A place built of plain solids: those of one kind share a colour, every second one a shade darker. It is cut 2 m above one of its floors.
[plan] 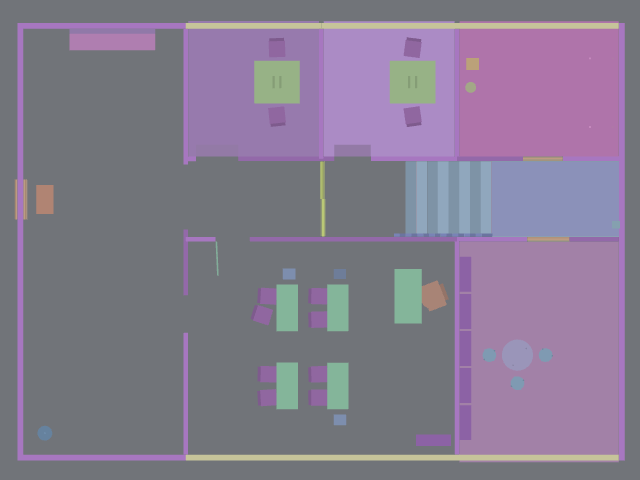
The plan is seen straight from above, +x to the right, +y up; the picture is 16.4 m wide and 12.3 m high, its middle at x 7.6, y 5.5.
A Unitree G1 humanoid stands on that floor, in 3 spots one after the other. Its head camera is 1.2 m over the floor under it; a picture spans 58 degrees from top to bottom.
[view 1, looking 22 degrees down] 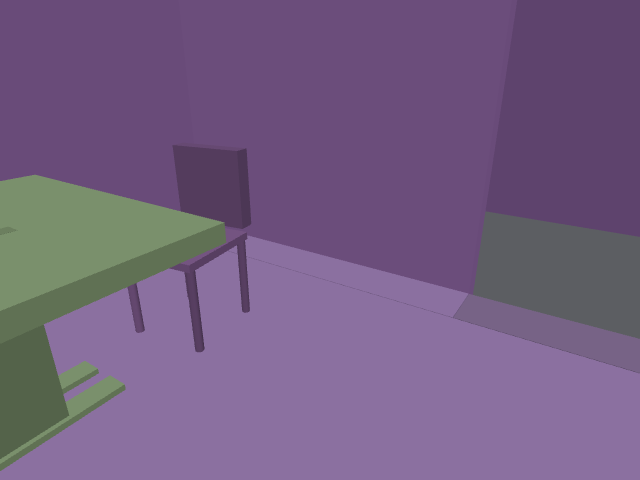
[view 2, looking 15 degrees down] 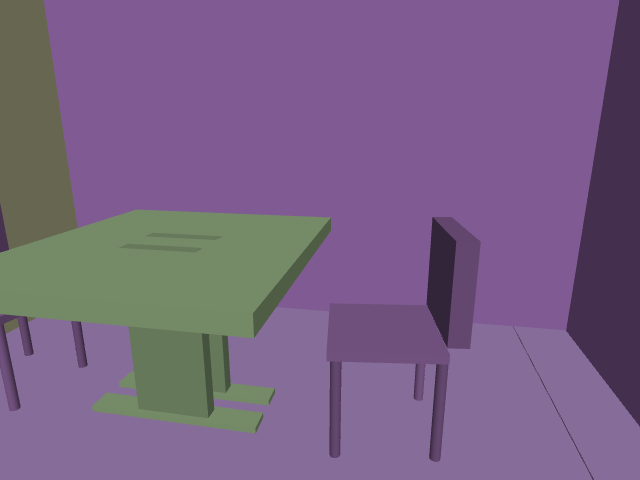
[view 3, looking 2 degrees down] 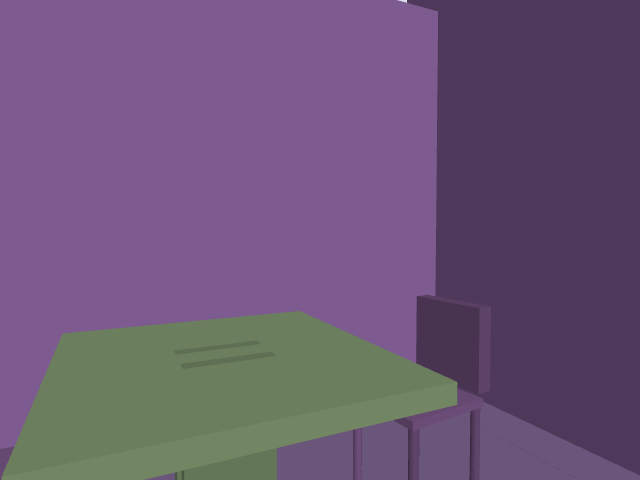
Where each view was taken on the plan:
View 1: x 8.43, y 9.91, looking -57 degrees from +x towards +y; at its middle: wall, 2.92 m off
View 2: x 8.43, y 8.64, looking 11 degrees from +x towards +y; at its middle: meeting_table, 1.93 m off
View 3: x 4.96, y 9.91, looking -26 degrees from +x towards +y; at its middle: wall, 2.91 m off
